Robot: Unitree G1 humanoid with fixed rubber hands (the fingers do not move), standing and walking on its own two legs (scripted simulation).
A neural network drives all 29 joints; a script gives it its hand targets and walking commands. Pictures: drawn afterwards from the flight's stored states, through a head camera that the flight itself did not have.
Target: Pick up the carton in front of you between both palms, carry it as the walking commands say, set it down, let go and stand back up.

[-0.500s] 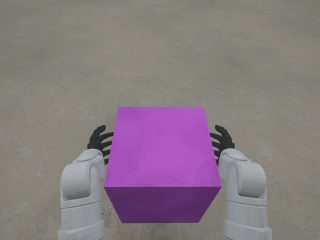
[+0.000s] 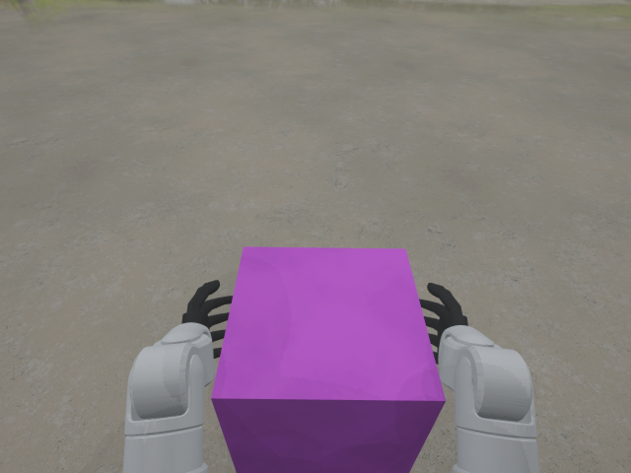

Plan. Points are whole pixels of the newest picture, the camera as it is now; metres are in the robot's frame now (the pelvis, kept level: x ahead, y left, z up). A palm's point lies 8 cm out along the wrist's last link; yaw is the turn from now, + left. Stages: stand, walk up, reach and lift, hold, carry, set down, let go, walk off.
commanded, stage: carry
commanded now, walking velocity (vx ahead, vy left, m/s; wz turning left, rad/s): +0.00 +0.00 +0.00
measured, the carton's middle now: (322, 369) +0.26 +0.00 +0.02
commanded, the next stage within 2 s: hold in 1.60 s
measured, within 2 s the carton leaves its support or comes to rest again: neither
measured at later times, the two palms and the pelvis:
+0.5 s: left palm (197, 363) +0.23 +0.14 +0.09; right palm (460, 364) +0.23 -0.16 +0.09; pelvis -0.02 -0.01 +0.00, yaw +0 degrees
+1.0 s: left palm (200, 390) +0.22 +0.15 +0.05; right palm (451, 388) +0.22 -0.15 +0.04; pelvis -0.05 +0.00 +0.00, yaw +0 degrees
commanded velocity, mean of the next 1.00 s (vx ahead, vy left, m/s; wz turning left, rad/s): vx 0.00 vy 0.00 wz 0.00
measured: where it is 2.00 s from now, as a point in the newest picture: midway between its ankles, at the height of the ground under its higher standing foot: outside the picture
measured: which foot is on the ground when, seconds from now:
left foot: down 0.00-1.00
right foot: down 0.00-1.00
